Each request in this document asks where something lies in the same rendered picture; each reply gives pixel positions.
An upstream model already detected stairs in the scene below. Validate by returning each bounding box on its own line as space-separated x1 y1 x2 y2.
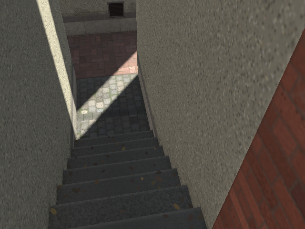
48 130 207 229

